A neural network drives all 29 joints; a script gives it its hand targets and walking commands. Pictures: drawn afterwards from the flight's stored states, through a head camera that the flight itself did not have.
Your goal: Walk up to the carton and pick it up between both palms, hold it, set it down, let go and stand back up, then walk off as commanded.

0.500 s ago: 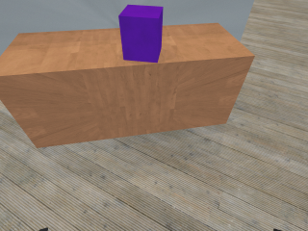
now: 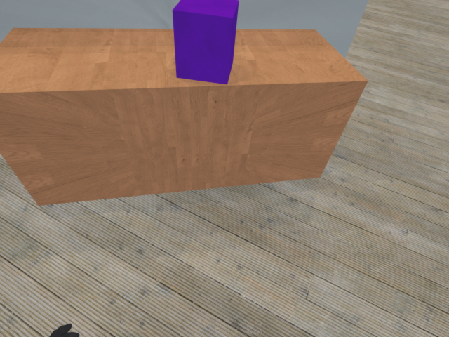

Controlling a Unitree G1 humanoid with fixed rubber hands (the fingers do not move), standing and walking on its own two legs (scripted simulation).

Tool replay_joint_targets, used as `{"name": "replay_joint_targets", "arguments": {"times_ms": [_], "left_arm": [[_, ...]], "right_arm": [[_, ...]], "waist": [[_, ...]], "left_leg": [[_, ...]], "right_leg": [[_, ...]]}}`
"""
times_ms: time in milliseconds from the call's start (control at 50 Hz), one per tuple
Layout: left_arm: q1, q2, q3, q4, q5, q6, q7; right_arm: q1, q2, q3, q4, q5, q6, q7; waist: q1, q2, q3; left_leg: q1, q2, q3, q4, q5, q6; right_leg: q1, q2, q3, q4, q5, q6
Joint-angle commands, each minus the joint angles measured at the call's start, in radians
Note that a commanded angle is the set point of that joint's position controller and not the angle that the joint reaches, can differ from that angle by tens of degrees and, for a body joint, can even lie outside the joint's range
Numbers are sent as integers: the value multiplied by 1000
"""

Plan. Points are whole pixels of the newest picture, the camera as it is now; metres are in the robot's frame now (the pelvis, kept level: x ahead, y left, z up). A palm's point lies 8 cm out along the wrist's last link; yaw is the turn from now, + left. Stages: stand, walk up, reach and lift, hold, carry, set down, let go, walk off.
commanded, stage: stand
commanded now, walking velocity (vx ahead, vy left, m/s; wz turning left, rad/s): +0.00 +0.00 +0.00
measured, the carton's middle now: (206, 39) +1.16 +0.09 +0.02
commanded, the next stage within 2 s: none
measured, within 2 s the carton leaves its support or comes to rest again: neither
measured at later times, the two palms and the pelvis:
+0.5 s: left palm (55, 335) +0.15 +0.30 -0.08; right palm out of the picture +0.14 -0.34 -0.08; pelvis +0.04 -0.02 +0.01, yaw +0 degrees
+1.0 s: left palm (57, 325) +0.16 +0.30 -0.07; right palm out of the picture +0.15 -0.33 -0.08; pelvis +0.04 -0.02 +0.01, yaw +0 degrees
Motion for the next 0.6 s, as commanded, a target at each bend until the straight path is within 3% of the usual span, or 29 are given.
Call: {"name": "replay_joint_targets", "arguments": {"times_ms": [0, 20, 40, 60, 80, 100, 120, 140, 160, 180, 200, 240, 260, 280, 300, 320, 340, 360, 380, 420, 440, 460, 480, 500, 540, 560, 580], "left_arm": [[-69, 143, 7, 13, 2, -35, 16], [-68, 144, 23, 18, 5, -44, 14], [-41, 127, 7, 34, 9, -42, 8], [-63, 123, 9, 13, 14, -46, 7], [-61, 142, 8, 20, 16, -47, 5], [-58, 134, 17, 22, 10, -54, 3], [-85, 139, 11, 9, 16, -60, 4], [-82, 146, 6, 20, 5, -56, 5], [-63, 148, 12, 29, 13, -64, 6], [-79, 146, 6, 31, 0, -67, 10], [-112, 125, -4, 29, -5, -67, 7], [-86, 100, -8, 15, -8, -58, 10], [-40, 118, -4, 21, -3, -68, 8], [-77, 134, -3, 17, 14, -70, 9], [-101, 126, -7, 11, 2, -67, 10], [-84, 122, -3, 23, -7, -71, 7], [-73, 138, 0, 30, 3, -64, 6], [-90, 143, 3, 28, -2, -62, 6], [-84, 145, 9, 25, -1, -65, 8], [-76, 117, -9, 17, -12, -68, 12], [-99, 131, -1, 28, -6, -56, 16], [-85, 134, 3, 20, -5, -56, 19], [-105, 119, 7, 13, -8, -49, 22], [-74, 99, -9, 9, -12, -55, 19], [-131, 144, 10, 17, -9, -49, 14], [-130, 137, 16, 18, 2, -51, 13], [-96, 101, 7, 27, -1, -55, 10]], "right_arm": [[-107, -188, -35, -36, 10, -12, -20], [-126, -188, -40, -37, 15, -13, -21], [-113, -196, -33, -34, 13, -12, -19], [-125, -190, -32, -33, 5, -12, -22], [-113, -168, -28, -21, 7, -16, -25], [-154, -174, -17, -25, 12, -19, -18], [-121, -193, -22, -24, 11, -21, -17], [-139, -173, -19, -4, 23, -18, -15], [-127, -180, -18, -7, 7, -17, -18], [-137, -176, -27, -19, 19, -14, -13], [-132, -160, -23, -14, 9, -22, -15], [-187, -175, -19, -28, 1, -26, -16], [-189, -189, -24, -4, -4, -31, -15], [-152, -211, -25, 6, 4, -23, -19], [-135, -168, -12, 8, 16, -23, -16], [-135, -190, -25, 1, 8, -27, -15], [-143, -160, -11, 2, 25, -29, -17], [-165, -180, -20, 0, 16, -34, -17], [-137, -172, -25, -3, 13, -22, -22], [-128, -179, -18, 15, 10, -26, -19], [-139, -183, -23, 13, 22, -23, -20], [-138, -195, -19, 12, 18, -19, -20], [-178, -182, -14, 9, 8, -21, -23], [-159, -171, -10, 18, 12, -24, -21], [-196, -191, -17, 13, 4, -18, -23], [-193, -194, -21, 7, 12, -18, -21], [-158, -193, -21, 4, 4, -26, -14]], "waist": [[8, 166, -88], [35, 137, -9], [31, 181, -27], [29, 116, -53], [22, 66, -79], [22, 91, -89], [11, 82, -92], [-5, 65, -109], [5, 50, -106], [-25, 23, -124], [-18, 41, -112], [12, 141, -150], [52, 23, -143], [26, -12, -148], [-3, 1, -170], [6, 92, -174], [3, 48, -225], [0, 79, -194], [12, 50, -276], [-4, 26, -242], [-5, 44, -222], [3, 24, -201], [9, 51, -199], [27, 115, -217], [36, 27, -178], [16, 44, -182], [22, 82, -205]], "left_leg": [[-4, 163, -208, -322, -106, 13], [-62, 172, -223, -354, -167, 25], [-50, 146, -189, -353, -238, 23], [-34, 139, -186, -334, -197, 7], [-35, 136, -190, -327, -206, 23], [43, 141, -155, -312, -103, 17], [50, 136, -148, -250, 17, 20], [75, 113, -131, -252, 12, 3], [99, 107, -113, -211, 97, 0], [144, 112, -103, -218, 92, 1], [111, 146, -147, -270, 82, 14], [78, 154, -151, -298, 64, 17], [70, 141, -165, -277, 57, 17], [101, 134, -123, -262, 163, 13], [136, 132, -111, -253, 203, 0], [147, 132, -87, -246, 290, 5], [185, 141, -86, -239, 245, 4], [166, 128, -92, -227, 284, -4], [161, 142, -104, -213, 330, 12], [154, 139, -101, -216, 327, 14], [143, 140, -81, -223, 353, 9], [145, 133, -95, -232, 365, 9], [141, 137, -83, -218, 397, 6], [119, 147, -119, -255, 264, 8], [115, 145, -109, -290, 217, 9], [125, 148, -113, -287, 216, 4], [129, 138, -93, -266, 239, 8]], "right_leg": [[53, -80, 89, -133, -60, -41], [40, -65, 68, -156, -78, -31], [60, -82, 86, -173, -99, -32], [66, -76, 108, -191, -60, -23], [60, -89, 94, -172, -98, -33], [25, -101, 118, -191, -75, -31], [37, -113, 116, -194, 28, -39], [37, -113, 130, -227, 19, -26], [31, -153, 160, -244, 71, -30], [-2, -142, 157, -253, 40, -34], [19, -122, 111, -213, 7, -29], [70, -109, 95, -187, 11, -24], [91, -112, 100, -195, 40, -22], [87, -132, 111, -199, 145, -25], [77, -135, 95, -181, 186, -17], [81, -124, 92, -163, 220, -17], [90, -127, 79, -163, 220, -23], [81, -120, 89, -160, 237, -19], [148, -120, 70, -143, 277, -10], [132, -130, 83, -138, 280, -20], [136, -122, 75, -136, 303, -26], [127, -117, 62, -140, 284, -10], [126, -120, 76, -142, 307, -17], [148, -131, 77, -166, 203, -23], [97, -111, 93, -178, 151, -15], [98, -104, 65, -154, 190, -9], [125, -103, 79, -183, 160, -1]]}}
